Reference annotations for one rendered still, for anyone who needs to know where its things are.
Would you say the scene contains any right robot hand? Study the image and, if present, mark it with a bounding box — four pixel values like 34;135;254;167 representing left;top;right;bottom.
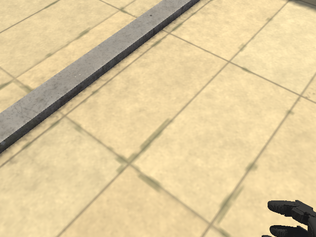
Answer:
262;200;316;237

